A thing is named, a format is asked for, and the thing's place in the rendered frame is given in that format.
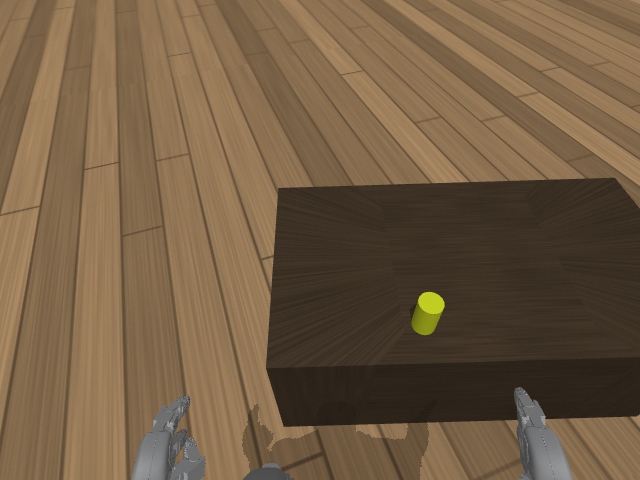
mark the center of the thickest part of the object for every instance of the can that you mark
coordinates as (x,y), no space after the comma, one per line
(427,313)

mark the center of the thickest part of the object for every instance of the left robot hand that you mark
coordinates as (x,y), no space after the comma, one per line
(158,449)

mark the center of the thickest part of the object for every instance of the right robot hand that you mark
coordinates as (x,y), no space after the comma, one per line
(541,453)

